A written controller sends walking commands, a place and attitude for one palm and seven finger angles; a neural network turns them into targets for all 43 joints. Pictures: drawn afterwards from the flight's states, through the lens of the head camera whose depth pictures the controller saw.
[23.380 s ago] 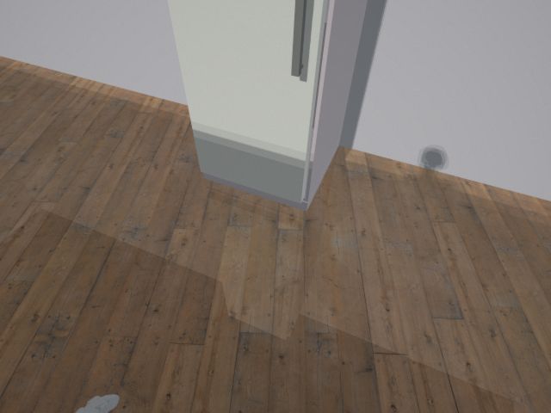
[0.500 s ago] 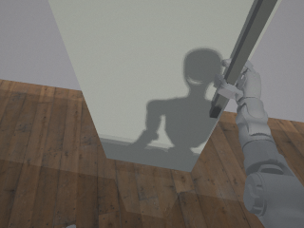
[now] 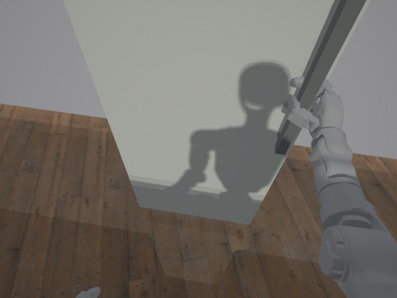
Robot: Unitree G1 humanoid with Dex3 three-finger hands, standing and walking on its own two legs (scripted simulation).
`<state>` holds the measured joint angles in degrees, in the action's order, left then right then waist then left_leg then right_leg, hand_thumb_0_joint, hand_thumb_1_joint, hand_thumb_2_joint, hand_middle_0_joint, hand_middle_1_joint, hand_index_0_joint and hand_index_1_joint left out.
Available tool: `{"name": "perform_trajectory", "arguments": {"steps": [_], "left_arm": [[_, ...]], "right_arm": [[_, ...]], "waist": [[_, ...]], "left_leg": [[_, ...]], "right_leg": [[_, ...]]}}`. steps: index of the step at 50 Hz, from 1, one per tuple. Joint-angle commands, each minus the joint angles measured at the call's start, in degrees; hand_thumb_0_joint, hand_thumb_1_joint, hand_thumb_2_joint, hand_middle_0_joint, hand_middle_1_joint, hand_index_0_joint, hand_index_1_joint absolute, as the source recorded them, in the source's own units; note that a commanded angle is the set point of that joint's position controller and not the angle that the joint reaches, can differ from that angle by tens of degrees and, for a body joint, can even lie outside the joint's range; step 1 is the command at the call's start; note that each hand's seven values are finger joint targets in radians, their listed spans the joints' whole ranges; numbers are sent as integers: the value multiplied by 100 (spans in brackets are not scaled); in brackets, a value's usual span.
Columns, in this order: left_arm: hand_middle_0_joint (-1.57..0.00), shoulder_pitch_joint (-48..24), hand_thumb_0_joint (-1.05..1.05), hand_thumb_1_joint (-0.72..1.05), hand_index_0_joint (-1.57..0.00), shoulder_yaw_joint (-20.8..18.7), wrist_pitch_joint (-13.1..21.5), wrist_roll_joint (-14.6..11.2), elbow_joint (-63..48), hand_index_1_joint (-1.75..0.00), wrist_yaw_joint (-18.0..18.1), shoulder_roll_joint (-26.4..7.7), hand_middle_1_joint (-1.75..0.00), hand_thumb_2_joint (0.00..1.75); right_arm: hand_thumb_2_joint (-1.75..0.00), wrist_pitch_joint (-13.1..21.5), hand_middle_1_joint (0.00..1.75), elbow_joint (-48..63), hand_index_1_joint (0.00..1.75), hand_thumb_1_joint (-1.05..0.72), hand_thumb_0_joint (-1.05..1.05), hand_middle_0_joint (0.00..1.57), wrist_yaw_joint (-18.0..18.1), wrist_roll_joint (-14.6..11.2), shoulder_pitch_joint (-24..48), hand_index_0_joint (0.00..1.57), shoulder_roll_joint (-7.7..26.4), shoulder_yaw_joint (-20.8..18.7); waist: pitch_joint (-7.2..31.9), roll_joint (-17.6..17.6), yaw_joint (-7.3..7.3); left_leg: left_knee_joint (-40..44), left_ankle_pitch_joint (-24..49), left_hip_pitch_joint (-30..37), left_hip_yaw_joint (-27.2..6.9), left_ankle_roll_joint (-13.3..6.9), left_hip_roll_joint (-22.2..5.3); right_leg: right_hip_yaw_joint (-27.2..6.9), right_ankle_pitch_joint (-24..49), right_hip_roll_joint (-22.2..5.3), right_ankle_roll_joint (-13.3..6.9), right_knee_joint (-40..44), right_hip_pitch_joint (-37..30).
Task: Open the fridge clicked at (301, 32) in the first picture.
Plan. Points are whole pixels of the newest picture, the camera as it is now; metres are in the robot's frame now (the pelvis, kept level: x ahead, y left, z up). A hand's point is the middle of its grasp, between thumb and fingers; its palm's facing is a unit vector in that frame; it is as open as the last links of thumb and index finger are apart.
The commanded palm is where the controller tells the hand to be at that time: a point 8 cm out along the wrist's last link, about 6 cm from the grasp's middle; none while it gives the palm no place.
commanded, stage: grip the handle and tug to test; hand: right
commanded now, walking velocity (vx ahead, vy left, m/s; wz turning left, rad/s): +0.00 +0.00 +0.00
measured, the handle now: (318, 60) +0.52 -0.15 +0.23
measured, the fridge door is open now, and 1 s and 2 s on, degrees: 0 4 27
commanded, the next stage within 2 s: pull the door a little, standing still in 0.32 s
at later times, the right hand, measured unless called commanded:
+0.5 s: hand (294, 111) +0.46 -0.13 +0.15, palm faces +0.04 +1.00 +0.01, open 5.9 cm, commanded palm +0.42 -0.18 +0.15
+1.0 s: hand (294, 124) +0.42 -0.12 +0.15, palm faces +0.01 +1.00 +0.00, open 6.4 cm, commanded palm +0.34 -0.17 +0.15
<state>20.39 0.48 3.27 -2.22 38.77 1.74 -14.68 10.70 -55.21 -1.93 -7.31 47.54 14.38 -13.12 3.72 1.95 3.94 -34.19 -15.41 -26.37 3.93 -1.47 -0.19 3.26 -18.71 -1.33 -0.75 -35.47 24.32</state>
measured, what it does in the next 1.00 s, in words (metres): shifts its weight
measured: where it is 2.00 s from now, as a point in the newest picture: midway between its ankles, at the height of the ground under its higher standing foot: outside the picture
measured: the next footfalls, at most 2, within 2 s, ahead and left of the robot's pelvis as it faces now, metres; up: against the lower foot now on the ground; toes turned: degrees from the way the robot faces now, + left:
right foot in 1.72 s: +0.16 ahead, -0.04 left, +0.00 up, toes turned -15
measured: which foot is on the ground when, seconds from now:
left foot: down 0.00-1.00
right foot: down 0.00-1.00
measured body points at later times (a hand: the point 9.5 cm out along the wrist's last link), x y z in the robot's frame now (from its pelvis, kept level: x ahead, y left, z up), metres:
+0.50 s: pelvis +0.03 +0.00 +0.01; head +0.06 +0.01 +0.45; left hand +0.13 +0.25 -0.11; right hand +0.46 -0.18 +0.15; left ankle +0.02 +0.10 -0.73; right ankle -0.01 -0.11 -0.73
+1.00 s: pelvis +0.07 +0.00 +0.01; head +0.08 +0.02 +0.46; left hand +0.18 +0.24 -0.09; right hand +0.42 -0.18 +0.15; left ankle +0.02 +0.10 -0.72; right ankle -0.01 -0.12 -0.72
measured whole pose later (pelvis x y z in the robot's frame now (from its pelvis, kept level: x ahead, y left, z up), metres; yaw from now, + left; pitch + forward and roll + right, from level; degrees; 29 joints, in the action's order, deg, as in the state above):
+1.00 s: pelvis +0.07 +0.00 +0.01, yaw +5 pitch +5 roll +0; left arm 17.0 0.3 -2.1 -2.8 31.3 0.1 -13.1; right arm -7.1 -0.9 -0.2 -10.2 7.1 8.6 -9.8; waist 6.0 2.9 1.7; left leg -27.5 -16.9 -14.8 0.2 -1.1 0.7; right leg 5.3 -18.8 -1.1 -0.5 -28.6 11.2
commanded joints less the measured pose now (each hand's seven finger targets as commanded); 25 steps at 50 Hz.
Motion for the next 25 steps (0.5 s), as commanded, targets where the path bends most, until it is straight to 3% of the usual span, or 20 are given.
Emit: {"name": "perform_trajectory", "arguments": {"steps": [1, 2, 4, 6, 8, 10, 11, 15, 16, 19, 21, 22, 23, 24, 25], "left_arm": [[-20, 193, 0, 90, -20, -268, 184, 13, -600, -30, 43, -767, -30, 90], [-20, 126, 0, 90, -20, -263, 193, -6, -639, -30, 28, -733, -30, 90], [-20, 103, 0, 90, -20, -273, 194, -2, -660, -30, 19, -740, -30, 90], [-20, 101, 0, 90, -20, -279, 163, -1, -688, -30, 24, -768, -30, 90], [-20, 8, 0, 90, -20, -278, 164, -21, -748, -30, 18, -733, -30, 90], [-20, -32, 0, 90, -20, -271, 145, -24, -767, -30, 26, -723, -30, 90], [-20, -16, 0, 90, -20, -285, 124, -19, -770, -30, 30, -747, -30, 90], [-20, -148, 0, 90, -20, -283, 107, -33, -887, -30, 7, -680, -30, 90], [-20, -133, 0, 90, -20, -298, 88, -27, -879, -30, 11, -690, -30, 90], [-20, -202, 0, 90, -20, -309, 71, -33, -940, -30, -3, -656, -30, 90], [-20, -193, 0, 90, -20, -311, 22, -18, -945, -30, 12, -691, -30, 90], [-20, -201, 0, 90, -20, -287, -29, -31, -902, -30, 48, -707, -30, 90], [-20, -174, 0, 90, -20, -283, -76, -26, -840, -30, 80, -694, -30, 90], [-20, -147, 0, 90, -20, -285, -92, -17, -833, -30, 88, -671, -30, 90], [-20, -167, 0, 90, -20, -286, -100, -16, -871, -30, 87, -658, -30, 90]], "right_arm": [[-90, 365, 140, 1553, 140, -90, 0, 45, -88, -57, 2437, 45, 808, 11], [-90, 354, 140, 1712, 140, -90, 0, 45, -108, -75, 2368, 45, 617, 167], [-90, 308, 140, 1878, 140, -90, 0, 45, -99, -98, 2085, 45, 675, 62], [-90, 245, 140, 1970, 140, -90, 0, 45, -90, -100, 1920, 45, 704, 62], [-90, 172, 140, 2220, 140, -90, 0, 45, -99, -126, 1761, 45, 617, 100], [-90, 70, 140, 2288, 140, -90, 0, 45, -116, -143, 1490, 45, 594, 86], [-90, 38, 140, 2354, 140, -90, 0, 45, -114, -144, 1396, 45, 664, 39], [-90, -162, 140, 2942, 140, -90, 0, 45, -144, -171, 933, 45, 421, 174], [-90, -208, 140, 2972, 140, -90, 0, 45, -117, -170, 843, 45, 485, 110], [-90, -370, 140, 3348, 140, -90, 0, 45, -103, -189, 448, 45, 428, 91], [-90, -477, 140, 3417, 140, -90, 0, 45, -80, -176, 323, 45, 573, -19], [-90, -525, 140, 3371, 140, -90, 0, 45, -58, -139, 742, 45, 806, -101], [-90, -595, 140, 3229, 140, -90, 0, 45, -38, -92, 1149, 45, 801, -43], [-90, -654, 140, 3174, 140, -90, 0, 45, -20, -83, 1240, 45, 642, 57], [-90, -701, 140, 3190, 140, -90, 0, 45, -17, -99, 1015, 45, 584, 43]], "waist": [[2101, -313, -17], [2106, -168, -16], [2149, -216, -103], [2062, -430, -92], [2053, -244, -146], [1942, -311, -173], [1949, -474, -181], [2055, -178, -291], [2026, -315, -295], [2103, -247, -369], [2066, -464, -388], [1916, -367, -263], [1748, -371, -142], [1709, -449, -114], [1744, -418, -187]], "left_leg": [[263, 1934, 1283, -228, -11, 126], [261, 1997, 1255, -234, -6, 129], [244, 2116, 1351, -215, -18, 136], [272, 2172, 1460, -200, -11, 135], [276, 2253, 1483, -227, -11, 131], [308, 2323, 1523, -213, -4, 123], [309, 2416, 1628, -207, -7, 122], [262, 2824, 1731, -198, -9, 110], [271, 2907, 1790, -186, -8, 109], [248, 3266, 1897, -191, 7, 104], [258, 3356, 2049, -175, 6, 90], [290, 3365, 1954, -201, 25, 81], [325, 3270, 1812, -207, 40, 92], [335, 3215, 1759, -189, 43, 99], [328, 3251, 1781, -182, 32, 99]], "right_leg": [[-252, 1615, 134, -87, 352, -698], [-223, 1656, 131, -86, 352, -764], [-223, 1802, 121, -78, 356, -796], [-211, 1819, 111, -98, 380, -736], [-171, 1861, 121, -98, 390, -792], [-147, 1886, 112, -100, 411, -773], [-154, 1990, 105, -110, 409, -759], [-101, 2478, 97, -94, 399, -983], [-105, 2581, 88, -103, 381, -988], [-67, 2985, 67, -98, 374, -1124], [-72, 3012, 76, -98, 395, -1051], [-74, 2894, 79, -103, 413, -1013], [-83, 2775, 91, -111, 412, -1011], [-110, 2765, 93, -113, 417, -1015], [-115, 2864, 87, -114, 414, -1053]]}}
